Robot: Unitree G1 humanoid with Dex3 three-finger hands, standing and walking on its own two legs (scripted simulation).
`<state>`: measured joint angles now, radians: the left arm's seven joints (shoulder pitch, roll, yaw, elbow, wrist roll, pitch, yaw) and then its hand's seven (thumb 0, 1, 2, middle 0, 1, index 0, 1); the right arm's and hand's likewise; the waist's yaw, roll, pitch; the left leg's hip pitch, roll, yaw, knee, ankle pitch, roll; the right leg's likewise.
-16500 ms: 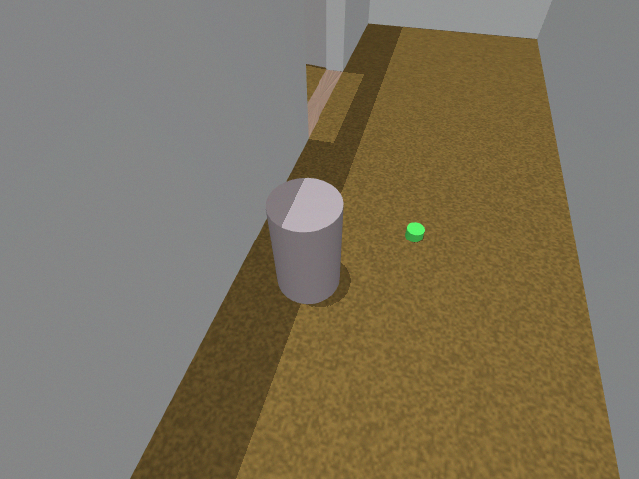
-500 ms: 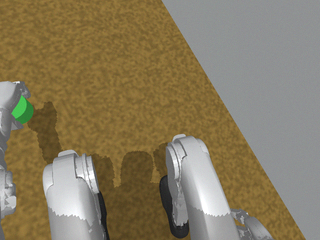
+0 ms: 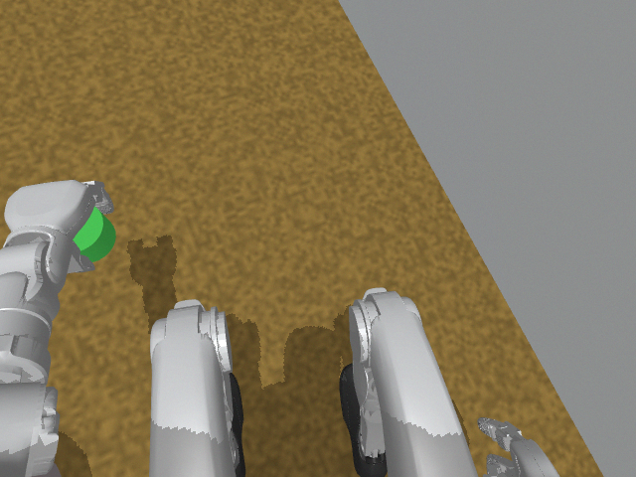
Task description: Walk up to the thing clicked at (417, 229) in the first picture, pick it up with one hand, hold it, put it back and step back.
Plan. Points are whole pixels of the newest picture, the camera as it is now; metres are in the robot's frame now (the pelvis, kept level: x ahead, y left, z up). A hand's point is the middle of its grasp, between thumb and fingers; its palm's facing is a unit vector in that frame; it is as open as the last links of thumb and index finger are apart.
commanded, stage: lift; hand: left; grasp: from above
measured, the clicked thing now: (80, 232) +0.43 +0.32 -0.14
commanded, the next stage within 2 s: hold in 1.24 s
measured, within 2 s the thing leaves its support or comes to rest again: neither
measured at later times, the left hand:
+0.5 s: hand out of the picture +0.35 +0.29 +0.08, palm faces -0.41 -0.13 -0.90, open 9.6 cm
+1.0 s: hand out of the picture +0.35 +0.26 +0.22, palm faces -0.43 -0.12 -0.89, open 9.6 cm
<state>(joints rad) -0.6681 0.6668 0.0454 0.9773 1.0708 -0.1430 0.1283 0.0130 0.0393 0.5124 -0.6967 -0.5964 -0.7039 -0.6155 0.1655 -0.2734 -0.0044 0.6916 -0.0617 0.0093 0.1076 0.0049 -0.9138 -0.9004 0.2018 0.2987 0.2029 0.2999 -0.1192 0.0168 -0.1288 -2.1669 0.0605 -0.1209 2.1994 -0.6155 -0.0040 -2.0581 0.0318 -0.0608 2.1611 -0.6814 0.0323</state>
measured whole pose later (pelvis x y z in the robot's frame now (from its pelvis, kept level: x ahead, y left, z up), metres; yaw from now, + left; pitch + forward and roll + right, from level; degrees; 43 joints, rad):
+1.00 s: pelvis +0.05 +0.00 +0.30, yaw +5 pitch +14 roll -2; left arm -0.33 0.40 -0.16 0.81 1.00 0.02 0.14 0.01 0.07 0.52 -0.63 -0.67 -0.65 -0.66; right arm 0.24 -0.25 -0.03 0.74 0.03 -0.04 -0.05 0.01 -0.90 -0.90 0.20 0.30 0.20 0.30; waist -0.06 0.04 -0.12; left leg -0.90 0.06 0.00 1.09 -0.43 -0.01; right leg -0.84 0.01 0.00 1.06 -0.46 0.02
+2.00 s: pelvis +0.10 +0.01 +0.37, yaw +5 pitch +5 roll +0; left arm -0.27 0.38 -0.19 0.71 1.00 0.02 0.03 0.01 0.04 0.56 -0.63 -0.68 -0.66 -0.67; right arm 0.24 -0.26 -0.05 0.69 0.05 0.05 -0.03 0.01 -0.90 -0.90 0.20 0.30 0.20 0.30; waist -0.02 0.04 -0.06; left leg -0.40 0.04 0.05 0.61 -0.29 -0.01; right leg -0.36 -0.01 0.03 0.60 -0.32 0.02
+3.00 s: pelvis +0.08 +0.00 +0.38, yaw +5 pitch +1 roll +0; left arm -0.24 0.39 -0.21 0.63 0.99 0.00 -0.02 0.01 0.01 0.62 -0.62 -0.70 -0.65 -0.69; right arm 0.19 -0.25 -0.03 0.68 0.07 0.07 -0.06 0.01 -0.91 -0.90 0.20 0.30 0.20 0.30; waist 0.00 0.04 -0.01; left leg -0.28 0.04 0.05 0.48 -0.21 -0.01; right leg -0.26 -0.01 0.03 0.50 -0.25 0.02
